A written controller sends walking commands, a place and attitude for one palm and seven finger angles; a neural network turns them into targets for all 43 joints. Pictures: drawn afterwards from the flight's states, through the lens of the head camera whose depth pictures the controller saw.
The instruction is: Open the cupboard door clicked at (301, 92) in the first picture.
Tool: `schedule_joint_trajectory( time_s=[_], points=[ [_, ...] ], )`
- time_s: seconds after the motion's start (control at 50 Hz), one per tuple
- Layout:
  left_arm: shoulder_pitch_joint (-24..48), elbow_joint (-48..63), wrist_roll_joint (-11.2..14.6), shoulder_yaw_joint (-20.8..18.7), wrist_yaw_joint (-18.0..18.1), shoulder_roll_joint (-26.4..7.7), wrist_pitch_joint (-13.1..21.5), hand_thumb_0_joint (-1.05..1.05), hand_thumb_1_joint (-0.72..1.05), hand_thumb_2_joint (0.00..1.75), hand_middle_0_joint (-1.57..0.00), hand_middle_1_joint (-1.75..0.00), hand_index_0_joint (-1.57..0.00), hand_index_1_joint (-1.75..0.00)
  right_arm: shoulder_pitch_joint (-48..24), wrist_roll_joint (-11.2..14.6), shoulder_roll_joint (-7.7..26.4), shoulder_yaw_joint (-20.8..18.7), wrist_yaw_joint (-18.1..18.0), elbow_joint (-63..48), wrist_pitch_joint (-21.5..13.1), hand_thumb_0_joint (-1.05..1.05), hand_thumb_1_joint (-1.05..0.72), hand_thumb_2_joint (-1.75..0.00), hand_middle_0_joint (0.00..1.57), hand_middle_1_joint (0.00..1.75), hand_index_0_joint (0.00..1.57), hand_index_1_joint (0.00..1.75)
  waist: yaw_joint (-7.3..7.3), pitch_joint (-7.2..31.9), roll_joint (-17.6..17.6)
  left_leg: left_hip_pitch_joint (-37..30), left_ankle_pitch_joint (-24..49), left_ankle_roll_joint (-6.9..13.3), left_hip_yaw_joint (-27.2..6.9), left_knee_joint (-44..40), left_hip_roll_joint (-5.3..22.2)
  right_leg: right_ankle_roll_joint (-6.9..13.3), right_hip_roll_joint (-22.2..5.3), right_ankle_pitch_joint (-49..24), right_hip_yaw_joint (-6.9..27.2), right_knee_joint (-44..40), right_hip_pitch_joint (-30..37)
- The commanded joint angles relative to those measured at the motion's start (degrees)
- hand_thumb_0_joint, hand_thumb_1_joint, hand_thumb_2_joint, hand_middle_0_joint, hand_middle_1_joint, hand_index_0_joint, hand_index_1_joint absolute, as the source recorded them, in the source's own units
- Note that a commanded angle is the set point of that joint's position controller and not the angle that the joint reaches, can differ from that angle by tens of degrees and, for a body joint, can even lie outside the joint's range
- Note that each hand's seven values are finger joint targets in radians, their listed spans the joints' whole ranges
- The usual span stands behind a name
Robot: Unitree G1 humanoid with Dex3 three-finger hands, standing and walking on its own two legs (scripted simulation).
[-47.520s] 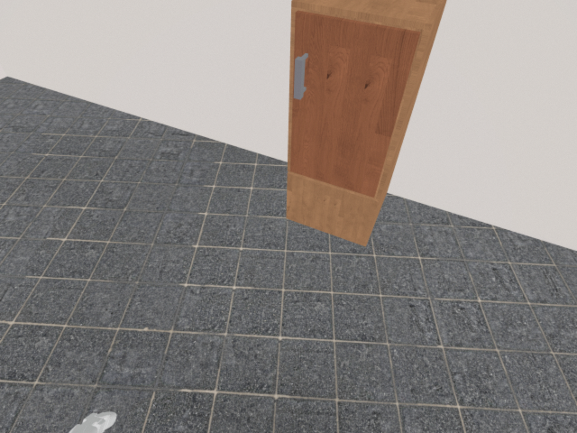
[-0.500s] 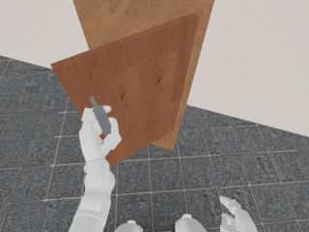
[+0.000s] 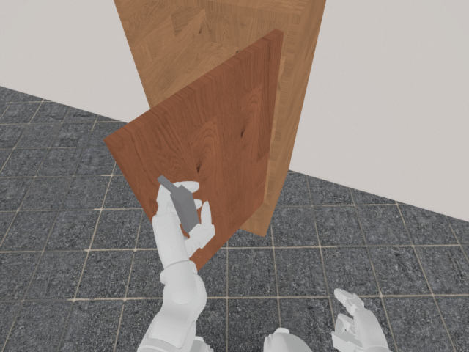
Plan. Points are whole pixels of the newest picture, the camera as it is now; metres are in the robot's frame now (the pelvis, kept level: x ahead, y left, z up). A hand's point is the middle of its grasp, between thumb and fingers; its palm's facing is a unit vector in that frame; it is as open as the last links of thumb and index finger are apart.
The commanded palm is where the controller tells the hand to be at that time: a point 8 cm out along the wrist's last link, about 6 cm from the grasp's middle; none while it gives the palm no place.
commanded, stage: open thumb and fingers to let go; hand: left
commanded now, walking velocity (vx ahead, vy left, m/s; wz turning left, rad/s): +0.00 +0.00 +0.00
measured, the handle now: (178, 206) +0.35 +0.12 +0.04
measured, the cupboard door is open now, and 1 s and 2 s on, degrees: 70 72 72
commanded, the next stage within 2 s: slide the hand sideways off the handle in 0.64 s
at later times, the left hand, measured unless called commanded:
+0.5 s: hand (204, 224) +0.32 +0.07 +0.04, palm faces +0.33 -0.94 -0.02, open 14.1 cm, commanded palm +0.28 +0.12 +0.04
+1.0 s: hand (195, 244) +0.28 +0.08 +0.04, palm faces -0.23 -0.97 -0.01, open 16.2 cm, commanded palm +0.27 +0.13 +0.04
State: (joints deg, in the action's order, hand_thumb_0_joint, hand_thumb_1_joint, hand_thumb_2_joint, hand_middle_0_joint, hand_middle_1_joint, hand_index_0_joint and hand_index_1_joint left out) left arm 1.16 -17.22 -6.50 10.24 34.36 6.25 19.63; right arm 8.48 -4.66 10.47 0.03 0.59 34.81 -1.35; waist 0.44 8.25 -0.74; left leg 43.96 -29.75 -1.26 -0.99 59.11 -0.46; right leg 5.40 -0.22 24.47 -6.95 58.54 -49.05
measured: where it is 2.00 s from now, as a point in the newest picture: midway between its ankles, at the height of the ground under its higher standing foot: outside the picture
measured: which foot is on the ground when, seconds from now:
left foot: down 0.00-1.00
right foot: down 0.00-1.00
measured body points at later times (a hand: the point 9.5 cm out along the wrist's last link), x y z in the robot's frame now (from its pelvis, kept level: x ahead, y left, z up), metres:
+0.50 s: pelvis -0.01 +0.00 +0.00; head +0.05 -0.02 +0.45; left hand +0.29 +0.12 +0.05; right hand +0.15 -0.23 -0.12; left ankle -0.01 +0.14 -0.67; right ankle +0.04 -0.06 -0.67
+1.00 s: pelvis -0.02 +0.04 +0.00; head +0.04 +0.02 +0.44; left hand +0.29 +0.13 +0.04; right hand +0.15 -0.19 -0.10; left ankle -0.01 +0.14 -0.67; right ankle +0.04 -0.06 -0.67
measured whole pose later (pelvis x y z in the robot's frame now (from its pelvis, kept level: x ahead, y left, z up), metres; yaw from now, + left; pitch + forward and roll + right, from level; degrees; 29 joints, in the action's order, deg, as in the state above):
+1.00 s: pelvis -0.02 +0.04 +0.00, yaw -1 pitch +12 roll +0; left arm 3.1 -18.3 4.9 12.2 -0.2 -4.0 21.2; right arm 12.7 -0.2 12.8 1.1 -0.5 31.0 -3.8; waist 0.2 6.2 -2.3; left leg 43.6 -29.7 1.7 0.6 61.0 -1.8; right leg 2.8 -1.4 23.1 -5.3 58.8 -48.1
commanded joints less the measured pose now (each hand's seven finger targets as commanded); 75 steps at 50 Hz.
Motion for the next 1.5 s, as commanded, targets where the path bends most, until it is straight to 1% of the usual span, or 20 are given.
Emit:
schedule_joint_trajectory(
  time_s=[0.0, 0.14, 0.2, 0.34, 0.56, 0.6, 0.72, 0.74, 0.76, 0.78, 0.82, 0.88, 0.92, 0.96, 1.08, 1.14, 1.22, 1.3, 1.36, 1.48],
  points=[
    [12.59, 12.04, -0.48, -0.86, -1.12, 0.36, 4.81, 0.00, 0.20, 0.60, -0.35, -1.27, -0.35, -1.27, -2.04, 0.16, 4.05, -1.56, -0.75, -7.83, -2.96, 0.00, -0.90, -0.90, 0.20, 0.30, 0.20, 0.30, 1.51, 17.42, 6.87, 4.06, 8.44, 1.31, 0.33, -4.83, -1.79, -5.23, -4.61, -11.69, 14.83, -14.05, 24.33],
    [16.37, 10.65, 0.85, -1.05, -2.69, 0.17, 5.86, 0.00, -0.29, 0.39, -0.32, -1.22, -0.32, -1.22, -1.83, 0.35, 4.60, -1.74, -0.82, -7.76, -3.62, 0.00, -0.90, -0.90, 0.20, 0.30, 0.20, 0.30, 2.45, 15.74, 7.69, 5.19, 6.17, 1.49, 0.09, -4.51, -1.78, -5.64, -5.07, -7.13, 15.77, -15.32, 22.90],
    [15.09, 10.42, 1.49, -2.55, -2.93, -0.92, 6.38, 0.00, -0.50, 0.30, -0.30, -1.20, -0.30, -1.20, -1.61, 0.32, 4.79, -1.96, -0.84, -7.80, -3.84, 0.00, -0.90, -0.90, 0.20, 0.30, 0.20, 0.30, 1.83, 16.77, 7.90, 5.50, 6.54, 1.46, 0.02, -4.60, -1.81, -5.66, -5.28, -8.00, 16.32, -15.36, 24.09],
    [16.32, 8.77, 2.31, -3.93, -3.19, -1.84, 6.50, 0.00, -0.50, 0.30, -0.26, -0.95, -0.26, -0.95, -1.60, 0.45, 5.10, -1.91, -0.91, -7.62, -3.98, 0.00, -0.90, -0.90, 0.20, 0.30, 0.20, 0.30, 1.76, 15.91, 8.02, 6.06, 5.37, 1.54, 0.14, -4.72, -1.85, -5.62, -5.23, -4.15, 16.46, -15.96, 23.12],
    [15.95, 8.68, -0.19, -1.54, -0.72, 0.67, 6.24, 0.00, -0.50, 0.30, -0.17, -0.40, -0.17, -0.40, -0.88, 0.23, 5.18, -2.16, -0.21, -8.27, -3.81, 0.00, -0.90, -0.90, 0.20, 0.30, 0.20, 0.30, 1.25, 17.06, 5.92, 2.22, 8.39, 1.83, 0.43, -6.24, -1.59, -4.06, -2.71, -6.19, 10.45, -12.40, 19.76],
    [17.40, 7.44, -0.53, -0.49, -0.28, 1.77, 5.92, 0.00, -0.50, 0.30, -0.15, -0.30, -0.15, -0.30, -1.32, 0.15, 5.14, -1.93, -0.08, -8.33, -3.75, 0.00, -0.90, -0.90, 0.20, 0.30, 0.20, 0.30, 1.60, 14.99, 4.96, 2.17, 7.23, 1.86, 0.41, -6.60, -1.55, -3.95, -2.41, -4.35, 9.49, -12.18, 17.64],
    [17.42, 7.57, -0.47, -0.32, 0.43, 2.56, 5.71, 0.00, -0.50, 0.30, -0.15, -0.30, -0.15, -0.30, -1.49, 0.08, 5.06, -1.81, -0.13, -8.55, -3.62, 0.00, -0.90, -0.90, 0.20, 0.30, 0.20, 0.30, 1.20, 15.22, 5.02, 1.14, 7.96, 1.81, 0.16, -7.00, -1.41, -3.61, -1.61, -5.12, 7.76, -10.94, 16.62],
    [17.72, 8.24, -6.99, 11.22, -11.52, -2.27, 7.25, 0.00, -0.50, 0.30, -0.15, -0.30, -0.15, -0.30, 1.79, 0.09, 7.22, -1.53, -0.03, -7.28, -3.82, 0.00, -0.90, -0.90, 0.20, 0.30, 0.20, 0.30, 5.86, 13.25, 6.94, 0.15, 8.10, 2.85, 0.50, -5.55, -1.07, -3.64, -1.75, -10.50, 8.49, -9.37, 15.04],
    [21.62, 12.00, -4.80, 7.10, -18.01, -6.03, 9.21, 0.00, -0.50, 0.30, -0.15, -0.30, -0.15, -0.30, 2.67, 0.66, 7.38, -2.14, -0.25, -8.87, -3.98, 0.00, -0.90, -0.90, 0.20, 0.30, 0.20, 0.30, 4.79, 18.06, 5.11, 0.19, 9.99, 3.20, 0.27, -5.01, -1.37, -3.21, -2.25, -13.89, 8.45, -7.87, 17.19],
    [20.45, 11.96, -4.13, 5.91, -22.00, -8.41, 10.36, 0.00, -0.50, 0.30, -0.15, -0.30, -0.15, -0.30, 2.24, 0.98, 7.15, -2.15, -0.64, -9.13, -3.99, 0.00, -0.90, -0.90, 0.20, 0.30, 0.20, 0.30, 3.41, 19.06, 4.16, 0.11, 10.72, 3.20, 0.35, -5.04, -1.48, -3.05, -2.34, -15.65, 8.90, -7.25, 18.94],
    [20.09, 12.69, -1.54, 6.97, -29.20, -8.73, 10.98, 0.00, -0.50, 0.30, -0.15, -0.30, -0.15, -0.30, 2.30, 1.86, 7.26, -1.81, -0.96, -10.16, -4.58, 0.00, -0.90, -0.90, 0.20, 0.30, 0.20, 0.30, 3.54, 17.83, 2.14, -0.46, 9.83, 3.07, -0.07, -5.43, -1.59, -2.89, -2.24, -14.28, 8.80, -7.30, 18.16],
    [18.00, 11.86, 9.10, 6.49, -37.00, -4.60, 7.79, 0.00, -0.50, 0.30, -0.15, -0.30, -0.15, -0.30, 1.23, 4.33, 7.37, -0.98, -1.43, -12.48, -5.52, 0.00, -0.90, -0.90, 0.20, 0.30, 0.20, 0.30, 3.10, 13.67, 1.75, -1.64, 6.86, 2.78, -0.55, -7.54, -1.63, -2.98, -1.35, -7.72, 7.91, -10.03, 16.90],
    [14.47, 11.07, 13.90, 3.50, -37.12, -3.66, 5.08, 0.00, -0.50, 0.30, -0.15, -0.30, -0.15, -0.30, 0.69, 5.31, 7.77, -0.67, -1.60, -13.57, -5.84, 0.00, -0.90, -0.90, 0.20, 0.30, 0.20, 0.30, 1.86, 11.80, 4.94, -1.24, 5.02, 2.48, -0.96, -9.38, -1.61, -3.28, -1.01, -2.57, 6.85, -11.68, 16.81],
    [11.20, 12.83, 15.19, 0.64, -35.24, -4.73, 4.03, 0.00, -0.50, 0.30, -0.15, -0.30, -0.15, -0.30, 0.32, 5.35, 8.13, -0.66, -1.40, -14.57, -6.26, 0.00, -0.90, -0.90, 0.20, 0.30, 0.20, 0.30, 0.03, 12.29, 5.44, -1.51, 5.97, 2.18, -1.23, -10.27, -1.62, -3.03, -0.84, -2.07, 5.70, -10.78, 16.85],
    [3.94, 17.90, 6.21, 1.78, -28.63, -6.75, 6.39, 0.00, -0.50, 0.30, -0.15, -0.30, -0.15, -0.30, 2.04, 3.53, 8.11, -1.63, 1.07, -15.97, -5.58, 0.00, -0.90, -0.90, 0.20, 0.30, 0.20, 0.30, -0.49, 13.79, 3.50, -1.36, 11.00, 1.68, -1.53, -7.58, -0.92, -2.50, -1.01, -7.38, 4.63, -4.79, 11.84],
    [0.46, 20.21, 4.29, 3.21, -28.22, -6.76, 6.18, 0.00, -0.50, 0.30, -0.15, -0.30, -0.15, -0.30, 2.29, 3.55, 8.10, -1.72, 1.71, -17.20, -4.62, 0.00, -0.90, -0.90, 0.20, 0.30, 0.20, 0.30, -0.31, 12.55, 2.39, -0.72, 10.11, 1.47, -1.31, -7.14, -0.86, -2.29, -0.86, -6.76, 4.67, -4.50, 10.82],
    [-0.12, 25.15, 5.03, 2.46, -28.88, -8.46, 4.53, 0.00, -0.50, 0.30, -0.15, -0.30, -0.15, -0.30, 1.96, 3.95, 8.08, -1.53, 0.89, -18.73, -3.82, 0.00, -0.90, -0.90, 0.20, 0.30, 0.20, 0.30, -0.24, 13.16, 2.15, -0.62, 8.18, 1.66, -1.54, -7.25, -0.94, -2.40, -0.65, -4.98, 4.95, -5.06, 11.58],
    [-1.58, 29.18, 6.90, 3.71, -29.36, -6.81, 3.84, 0.00, -0.50, 0.30, -0.15, -0.30, -0.15, -0.30, 2.07, 4.28, 7.79, -1.16, -0.14, -19.28, -4.16, 0.00, -0.90, -0.90, 0.20, 0.30, 0.20, 0.30, 0.63, 12.73, 1.88, -1.86, 8.72, 1.57, -2.42, -7.24, -0.68, -2.66, -0.33, -5.07, 4.22, -4.86, 10.77],
    [-8.17, 28.98, 7.21, 3.78, -29.91, -6.70, 2.57, 0.00, -0.50, 0.30, -0.15, -0.30, -0.15, -0.30, 3.21, 4.37, 7.89, -1.14, -0.18, -19.60, -4.23, 0.00, -0.90, -0.90, 0.20, 0.30, 0.20, 0.30, 0.42, 14.11, 4.38, -2.01, 12.30, 1.41, -2.57, -6.79, -0.55, -2.72, -0.04, -8.42, 3.78, -4.22, 12.13],
    [-16.16, 34.22, 6.13, 3.06, -30.67, -8.76, 1.75, 0.00, -0.50, 0.30, -0.15, -0.30, -0.15, -0.30, 3.83, 4.32, 7.46, -1.31, -0.17, -21.15, -4.29, 0.00, -0.90, -0.90, 0.20, 0.30, 0.20, 0.30, -0.27, 13.91, 3.30, -1.93, 16.08, 1.14, -1.96, -5.72, -0.55, -2.77, -0.33, -12.59, 4.00, -3.16, 12.88]
  ],
)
